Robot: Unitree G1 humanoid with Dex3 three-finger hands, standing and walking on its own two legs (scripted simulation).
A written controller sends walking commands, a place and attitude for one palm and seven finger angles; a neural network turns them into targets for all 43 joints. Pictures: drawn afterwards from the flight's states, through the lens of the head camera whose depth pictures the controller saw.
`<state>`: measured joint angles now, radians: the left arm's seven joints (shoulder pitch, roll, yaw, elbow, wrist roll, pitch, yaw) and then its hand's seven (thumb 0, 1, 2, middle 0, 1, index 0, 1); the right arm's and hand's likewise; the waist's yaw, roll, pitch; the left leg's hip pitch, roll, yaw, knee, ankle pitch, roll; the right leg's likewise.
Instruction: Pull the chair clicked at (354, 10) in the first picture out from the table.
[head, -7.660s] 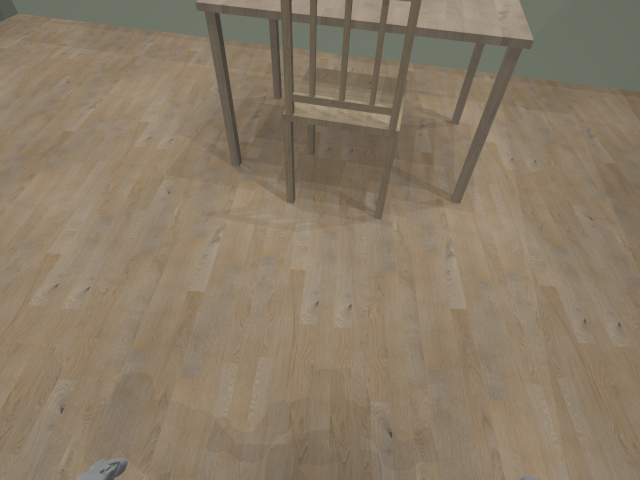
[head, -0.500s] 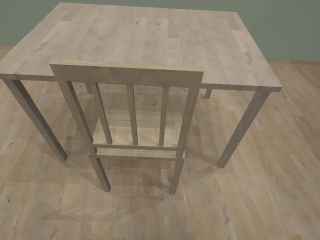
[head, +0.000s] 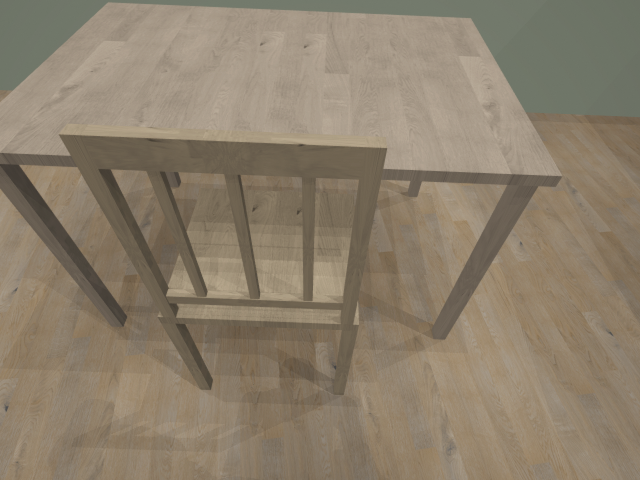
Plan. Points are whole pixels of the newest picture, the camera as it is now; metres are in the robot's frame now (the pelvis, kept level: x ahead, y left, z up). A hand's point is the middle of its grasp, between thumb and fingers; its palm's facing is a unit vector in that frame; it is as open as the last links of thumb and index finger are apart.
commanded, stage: shuffle to correct the standing spot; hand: left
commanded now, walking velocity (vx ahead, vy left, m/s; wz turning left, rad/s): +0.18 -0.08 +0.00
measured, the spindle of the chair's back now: (245, 244) +0.49 +0.17 -0.05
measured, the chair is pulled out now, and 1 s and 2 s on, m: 0.00 0.00 0.00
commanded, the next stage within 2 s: come to a stop and stand still in 0.08 s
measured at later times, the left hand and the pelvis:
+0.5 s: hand out of the picture +0.10 +0.14 -0.17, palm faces +0.01 -0.97 -0.23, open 7.3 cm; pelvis +0.07 -0.05 +0.00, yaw +1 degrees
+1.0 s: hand out of the picture +0.08 +0.18 -0.17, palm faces +0.03 -0.96 -0.28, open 7.4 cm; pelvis +0.03 -0.02 -0.01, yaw +1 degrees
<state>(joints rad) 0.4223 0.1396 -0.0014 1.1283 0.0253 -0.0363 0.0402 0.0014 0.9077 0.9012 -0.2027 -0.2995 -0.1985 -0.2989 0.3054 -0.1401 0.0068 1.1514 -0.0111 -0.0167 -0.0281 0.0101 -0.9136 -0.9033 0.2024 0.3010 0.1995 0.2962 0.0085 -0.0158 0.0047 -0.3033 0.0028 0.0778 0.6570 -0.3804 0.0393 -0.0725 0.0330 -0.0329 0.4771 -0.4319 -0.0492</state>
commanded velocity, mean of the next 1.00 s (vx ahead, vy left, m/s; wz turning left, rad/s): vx -0.03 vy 0.03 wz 0.00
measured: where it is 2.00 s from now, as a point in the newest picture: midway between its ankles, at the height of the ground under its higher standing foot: outside the picture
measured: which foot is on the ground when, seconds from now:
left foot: down 0.00-1.00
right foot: down 0.00-0.10, up 0.12-0.38, down 0.40-1.00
